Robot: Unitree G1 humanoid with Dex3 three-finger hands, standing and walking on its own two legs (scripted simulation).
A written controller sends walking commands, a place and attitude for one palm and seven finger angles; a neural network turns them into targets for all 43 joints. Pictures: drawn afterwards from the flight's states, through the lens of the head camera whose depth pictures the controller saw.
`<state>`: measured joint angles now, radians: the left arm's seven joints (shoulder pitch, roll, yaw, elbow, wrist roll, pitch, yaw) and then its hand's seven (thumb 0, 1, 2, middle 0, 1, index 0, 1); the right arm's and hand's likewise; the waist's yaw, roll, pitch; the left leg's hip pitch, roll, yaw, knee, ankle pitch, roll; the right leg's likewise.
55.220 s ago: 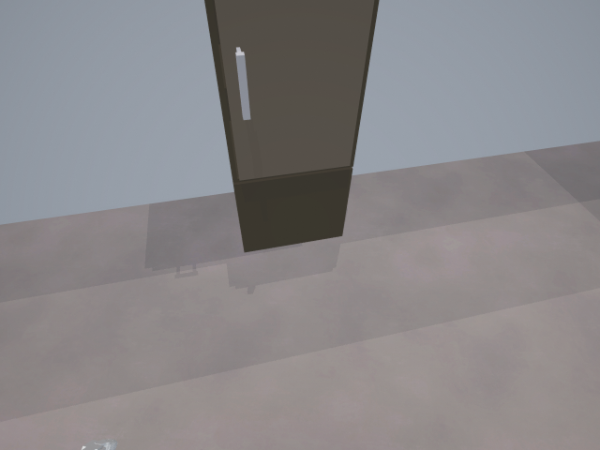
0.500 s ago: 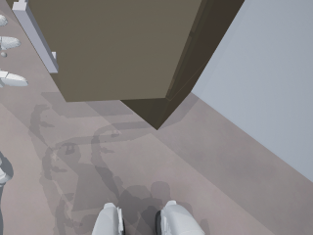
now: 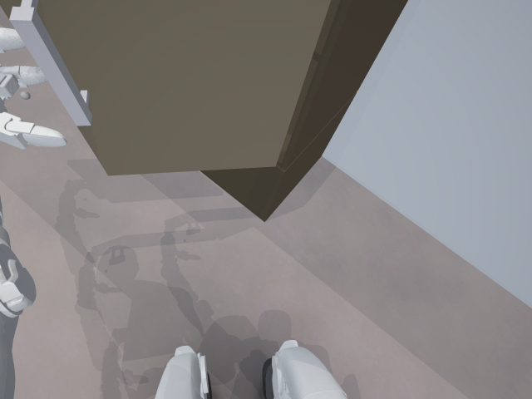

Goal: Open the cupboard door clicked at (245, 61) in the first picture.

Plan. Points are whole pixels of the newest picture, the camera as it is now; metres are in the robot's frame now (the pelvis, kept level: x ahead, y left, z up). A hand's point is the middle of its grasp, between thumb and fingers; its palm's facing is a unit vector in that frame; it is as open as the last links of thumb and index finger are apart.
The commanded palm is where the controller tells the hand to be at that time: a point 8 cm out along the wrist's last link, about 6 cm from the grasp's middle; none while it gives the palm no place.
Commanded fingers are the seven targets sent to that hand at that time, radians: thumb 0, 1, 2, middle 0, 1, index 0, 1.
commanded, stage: slide the fingers in behind the handle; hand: left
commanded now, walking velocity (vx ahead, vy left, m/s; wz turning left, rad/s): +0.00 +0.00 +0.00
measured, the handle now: (60, 66) +0.57 +0.24 +0.08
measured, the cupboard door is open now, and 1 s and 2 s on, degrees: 46 46 45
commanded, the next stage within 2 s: close the thumb around the handle in 1.12 s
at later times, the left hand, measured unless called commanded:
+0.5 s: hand (52, 95) +0.51 +0.24 +0.08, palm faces +0.04 -1.00 +0.01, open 14.0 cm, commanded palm +0.50 +0.28 +0.08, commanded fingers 0.00 -0.50 0.30 -0.30 -1.20 -0.30 -1.20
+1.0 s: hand (74, 95) +0.51 +0.22 +0.08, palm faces +0.05 -1.00 -0.02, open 14.0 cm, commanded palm +0.49 +0.26 +0.08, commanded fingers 0.00 -0.50 0.30 -0.30 -1.20 -0.30 -1.20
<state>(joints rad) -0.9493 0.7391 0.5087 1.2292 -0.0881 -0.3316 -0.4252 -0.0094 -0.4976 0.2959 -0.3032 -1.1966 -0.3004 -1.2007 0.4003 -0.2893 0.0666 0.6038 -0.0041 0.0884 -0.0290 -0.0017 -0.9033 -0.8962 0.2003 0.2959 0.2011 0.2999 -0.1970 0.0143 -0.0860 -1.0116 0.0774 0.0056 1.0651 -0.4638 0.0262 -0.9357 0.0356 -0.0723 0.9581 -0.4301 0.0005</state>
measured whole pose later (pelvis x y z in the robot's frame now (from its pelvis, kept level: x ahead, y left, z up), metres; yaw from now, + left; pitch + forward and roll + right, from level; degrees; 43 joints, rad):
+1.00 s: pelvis +0.01 +0.00 +0.00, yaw +0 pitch +22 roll -4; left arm -0.91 0.57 0.44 1.19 -0.08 -0.37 -0.28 -0.01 -0.50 0.30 -0.30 -1.20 -0.30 -1.20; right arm 0.40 -0.27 0.05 0.62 -0.01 0.08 0.00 0.00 -0.90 -0.90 0.20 0.30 0.20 0.30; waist -0.18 0.03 -0.10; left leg -0.96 0.07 0.02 1.04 -0.47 0.02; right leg -0.90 0.03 -0.06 0.96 -0.44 0.00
